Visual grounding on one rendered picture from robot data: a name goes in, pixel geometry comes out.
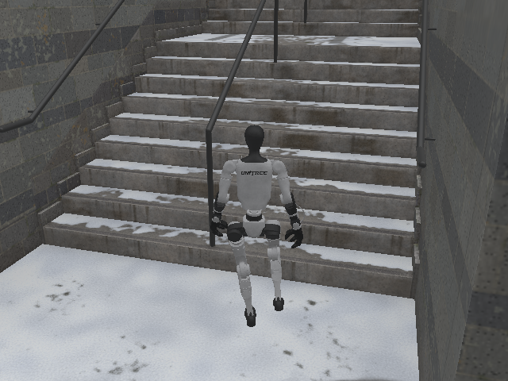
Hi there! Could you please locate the robot right shin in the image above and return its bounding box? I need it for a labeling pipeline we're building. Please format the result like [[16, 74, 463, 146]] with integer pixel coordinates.
[[270, 247, 282, 301]]

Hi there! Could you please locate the right robot hand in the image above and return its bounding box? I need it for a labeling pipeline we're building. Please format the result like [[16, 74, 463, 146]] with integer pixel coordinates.
[[285, 227, 303, 248]]

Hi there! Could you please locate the robot left upper arm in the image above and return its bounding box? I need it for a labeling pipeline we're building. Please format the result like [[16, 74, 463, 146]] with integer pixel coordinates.
[[217, 160, 238, 203]]

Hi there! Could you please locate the left robot hand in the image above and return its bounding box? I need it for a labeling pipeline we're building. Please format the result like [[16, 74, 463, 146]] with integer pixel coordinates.
[[210, 220, 228, 237]]

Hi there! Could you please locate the robot right upper arm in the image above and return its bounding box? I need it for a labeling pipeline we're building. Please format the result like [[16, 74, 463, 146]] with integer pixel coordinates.
[[271, 160, 292, 204]]

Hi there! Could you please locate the robot left forearm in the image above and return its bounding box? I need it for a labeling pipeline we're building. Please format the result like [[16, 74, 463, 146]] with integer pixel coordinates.
[[212, 191, 225, 223]]

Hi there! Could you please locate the robot torso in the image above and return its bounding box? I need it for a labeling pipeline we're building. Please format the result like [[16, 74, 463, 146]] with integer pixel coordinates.
[[236, 156, 273, 238]]

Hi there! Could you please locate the robot right forearm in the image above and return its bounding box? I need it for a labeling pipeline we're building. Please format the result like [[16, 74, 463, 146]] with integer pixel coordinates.
[[285, 193, 302, 230]]

